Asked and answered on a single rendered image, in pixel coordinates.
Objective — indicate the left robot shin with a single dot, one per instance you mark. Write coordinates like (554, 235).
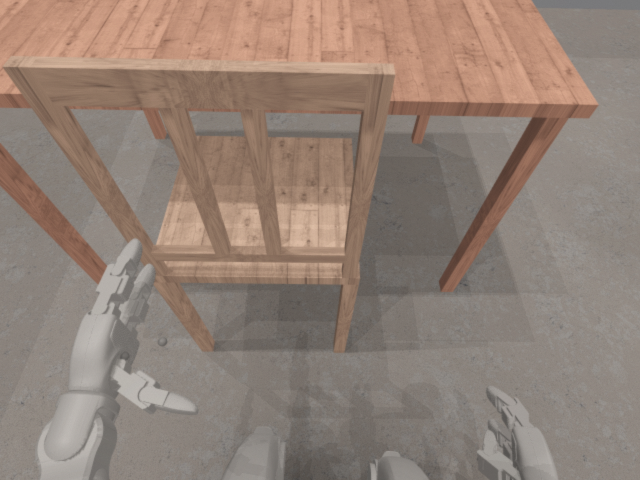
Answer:
(264, 430)

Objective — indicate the robot left forearm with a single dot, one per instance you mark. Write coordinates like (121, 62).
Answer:
(78, 442)

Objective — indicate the right robot hand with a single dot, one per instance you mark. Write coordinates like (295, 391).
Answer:
(526, 453)

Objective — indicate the table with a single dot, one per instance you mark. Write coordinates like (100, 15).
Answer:
(491, 58)

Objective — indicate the chair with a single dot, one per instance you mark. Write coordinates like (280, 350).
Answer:
(253, 209)

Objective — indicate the left robot thigh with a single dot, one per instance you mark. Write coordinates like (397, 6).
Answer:
(258, 457)

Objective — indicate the left robot hand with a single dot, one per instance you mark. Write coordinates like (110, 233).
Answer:
(108, 330)

